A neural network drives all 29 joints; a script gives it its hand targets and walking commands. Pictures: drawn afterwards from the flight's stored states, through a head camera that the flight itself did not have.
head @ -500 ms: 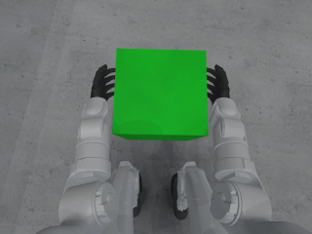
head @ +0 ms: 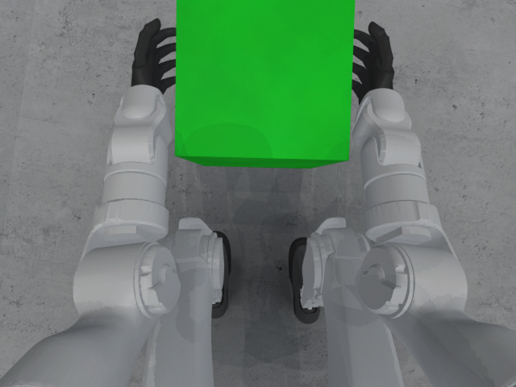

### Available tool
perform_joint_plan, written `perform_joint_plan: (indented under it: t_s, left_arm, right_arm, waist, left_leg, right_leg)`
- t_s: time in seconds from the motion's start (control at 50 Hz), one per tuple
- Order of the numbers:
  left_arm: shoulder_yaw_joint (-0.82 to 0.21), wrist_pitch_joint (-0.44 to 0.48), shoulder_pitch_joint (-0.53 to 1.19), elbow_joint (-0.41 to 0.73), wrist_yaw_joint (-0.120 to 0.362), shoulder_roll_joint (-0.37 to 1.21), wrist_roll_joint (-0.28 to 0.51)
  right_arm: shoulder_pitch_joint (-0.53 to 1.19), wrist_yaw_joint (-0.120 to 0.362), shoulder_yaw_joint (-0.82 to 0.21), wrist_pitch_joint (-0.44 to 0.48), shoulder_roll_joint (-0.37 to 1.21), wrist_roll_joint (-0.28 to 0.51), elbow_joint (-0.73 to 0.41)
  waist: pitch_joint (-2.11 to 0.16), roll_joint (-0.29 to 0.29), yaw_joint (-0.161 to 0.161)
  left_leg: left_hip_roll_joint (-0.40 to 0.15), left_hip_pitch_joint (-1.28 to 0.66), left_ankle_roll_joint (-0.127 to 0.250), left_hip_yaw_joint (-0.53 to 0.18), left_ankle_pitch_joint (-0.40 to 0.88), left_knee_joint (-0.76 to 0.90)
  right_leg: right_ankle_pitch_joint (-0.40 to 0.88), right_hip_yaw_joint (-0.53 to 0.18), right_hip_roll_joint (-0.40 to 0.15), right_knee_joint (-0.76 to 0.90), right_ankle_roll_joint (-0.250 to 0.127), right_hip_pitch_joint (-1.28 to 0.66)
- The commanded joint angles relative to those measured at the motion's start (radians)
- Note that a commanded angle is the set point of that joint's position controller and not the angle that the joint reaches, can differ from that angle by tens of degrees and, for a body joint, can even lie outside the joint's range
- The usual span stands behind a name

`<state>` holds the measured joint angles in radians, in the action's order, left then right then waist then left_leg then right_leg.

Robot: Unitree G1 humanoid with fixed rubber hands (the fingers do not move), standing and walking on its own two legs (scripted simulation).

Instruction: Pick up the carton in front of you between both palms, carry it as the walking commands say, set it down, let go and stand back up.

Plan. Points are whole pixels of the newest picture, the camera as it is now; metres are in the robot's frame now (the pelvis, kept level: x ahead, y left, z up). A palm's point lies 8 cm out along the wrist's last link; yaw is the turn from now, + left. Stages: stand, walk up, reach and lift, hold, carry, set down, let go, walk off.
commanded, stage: set down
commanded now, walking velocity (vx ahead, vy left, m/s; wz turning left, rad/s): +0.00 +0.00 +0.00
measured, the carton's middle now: (260, 100) +0.50 +0.02 -0.19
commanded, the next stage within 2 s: none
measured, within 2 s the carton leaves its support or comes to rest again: rests again in 0.84 s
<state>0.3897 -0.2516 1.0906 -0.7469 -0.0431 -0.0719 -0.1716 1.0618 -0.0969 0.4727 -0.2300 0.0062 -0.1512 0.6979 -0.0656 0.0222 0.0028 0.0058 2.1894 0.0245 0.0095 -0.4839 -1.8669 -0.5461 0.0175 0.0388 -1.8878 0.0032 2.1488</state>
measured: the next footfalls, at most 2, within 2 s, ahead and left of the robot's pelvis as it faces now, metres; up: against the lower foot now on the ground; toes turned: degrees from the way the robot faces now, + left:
none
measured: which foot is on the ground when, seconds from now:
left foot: down 0.00-1.00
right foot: down 0.00-1.00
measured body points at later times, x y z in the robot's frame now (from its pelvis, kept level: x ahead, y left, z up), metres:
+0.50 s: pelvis +0.00 +0.00 -0.08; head +0.34 +0.02 +0.21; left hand +0.54 +0.17 -0.23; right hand +0.53 -0.13 -0.23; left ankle +0.11 +0.11 -0.42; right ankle +0.10 -0.11 -0.42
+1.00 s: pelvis -0.01 -0.01 -0.09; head +0.34 +0.02 +0.19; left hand +0.53 +0.17 -0.25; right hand +0.53 -0.14 -0.25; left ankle +0.11 +0.11 -0.42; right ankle +0.10 -0.12 -0.42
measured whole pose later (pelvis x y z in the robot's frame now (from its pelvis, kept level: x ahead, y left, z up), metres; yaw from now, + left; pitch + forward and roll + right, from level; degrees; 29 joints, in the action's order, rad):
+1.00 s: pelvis -0.01 -0.01 -0.09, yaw +0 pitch +38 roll -2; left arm 0.23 -0.13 1.38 -1.12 -0.05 -0.26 -0.01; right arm 1.31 -0.10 0.33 -0.13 -0.16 -0.01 1.02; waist 0.22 0.02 0.00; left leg 0.02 2.35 0.01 0.00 -0.52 -2.20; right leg -0.60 0.02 0.09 -2.23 0.02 2.30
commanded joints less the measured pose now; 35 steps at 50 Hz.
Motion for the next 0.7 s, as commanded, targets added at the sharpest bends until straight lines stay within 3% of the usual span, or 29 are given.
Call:
perform_joint_plan:
  t_s: [0.0, 0.22, 0.32, 0.46, 0.52, 0.54, 0.58, 0.68]
  left_arm:
    - [-0.447, 0.023, 0.572, -0.015, 0.191, 0.856, 0.103]
    - [-0.497, 0.064, 0.683, -0.042, 0.199, 0.781, 0.176]
    - [-0.555, 0.077, 0.686, -0.038, 0.193, 0.854, 0.262]
    - [-0.494, 0.075, 0.628, -0.131, 0.219, 0.842, 0.208]
    - [-0.503, 0.089, 0.630, -0.125, 0.212, 0.847, 0.229]
    - [-0.502, 0.098, 0.654, -0.120, 0.207, 0.843, 0.239]
    - [-0.494, 0.107, 0.664, -0.146, 0.201, 0.809, 0.235]
    - [-0.466, 0.125, 0.675, -0.183, 0.190, 0.759, 0.231]
  right_arm:
    - [0.592, 0.212, -0.493, 0.005, 0.844, 0.095, 0.049]
    - [0.709, 0.219, -0.546, 0.048, 0.776, 0.174, 0.069]
    - [0.766, 0.209, -0.618, 0.074, 0.782, 0.235, -0.007]
    - [0.682, 0.241, -0.548, 0.055, 0.820, 0.198, 0.109]
    - [0.718, 0.235, -0.565, 0.072, 0.799, 0.215, 0.063]
    - [0.745, 0.228, -0.564, 0.084, 0.779, 0.222, 0.058]
    - [0.724, 0.221, -0.552, 0.088, 0.775, 0.218, 0.082]
    - [0.713, 0.217, -0.518, 0.100, 0.746, 0.216, 0.146]
  waist:
    - [-1.004, -0.043, 0.009]
    - [-0.969, -0.041, 0.013]
    - [-1.063, -0.033, 0.000]
    - [-0.859, -0.042, -0.002]
    - [-0.885, -0.039, -0.006]
    - [-0.891, -0.043, -0.001]
    - [-0.837, -0.037, -0.010]
    - [-0.771, -0.050, 0.003]
  left_leg:
    - [0.130, -0.645, -0.039, 0.004, 0.216, 0.105]
    - [0.110, -0.595, -0.035, 0.010, 0.265, -0.056]
    - [0.116, -0.663, -0.035, 0.006, 0.349, -0.114]
    - [0.110, -0.524, -0.025, 0.004, 0.300, -0.132]
    - [0.111, -0.568, -0.024, 0.001, 0.360, -0.159]
    - [0.114, -0.522, -0.023, 0.002, 0.296, -0.152]
    - [0.112, -0.528, -0.024, 0.000, 0.317, -0.162]
    - [0.106, -0.481, -0.023, 0.006, 0.260, -0.169]
  right_leg:
    - [0.188, 0.024, 0.134, 0.123, 0.022, -0.413]
    - [0.227, 0.028, 0.116, -0.032, 0.020, -0.367]
    - [0.292, 0.040, 0.113, -0.083, 0.020, -0.420]
    - [0.256, 0.033, 0.114, -0.099, 0.017, -0.290]
    - [0.286, 0.036, 0.119, -0.117, 0.023, -0.280]
    - [0.261, 0.036, 0.115, -0.122, 0.019, -0.310]
    - [0.264, 0.030, 0.116, -0.119, 0.019, -0.279]
    - [0.220, 0.024, 0.116, -0.131, 0.013, -0.271]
